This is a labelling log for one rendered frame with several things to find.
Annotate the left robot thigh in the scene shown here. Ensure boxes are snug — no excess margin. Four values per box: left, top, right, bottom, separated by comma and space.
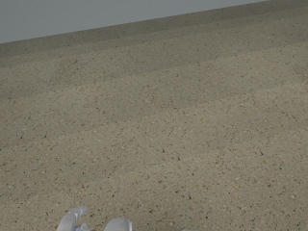
104, 218, 133, 231

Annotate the left robot hand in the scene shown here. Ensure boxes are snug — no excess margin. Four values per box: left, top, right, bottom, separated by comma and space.
56, 206, 90, 231

